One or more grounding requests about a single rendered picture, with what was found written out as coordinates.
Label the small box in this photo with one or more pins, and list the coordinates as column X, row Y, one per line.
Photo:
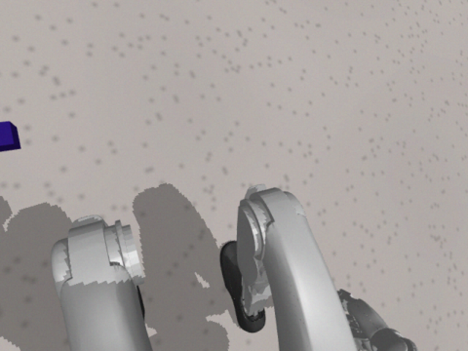
column 9, row 139

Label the right robot foot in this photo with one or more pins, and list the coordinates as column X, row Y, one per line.
column 232, row 280

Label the right robot hand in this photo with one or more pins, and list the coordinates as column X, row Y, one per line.
column 363, row 320

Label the right robot arm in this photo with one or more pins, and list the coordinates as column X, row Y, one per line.
column 388, row 339

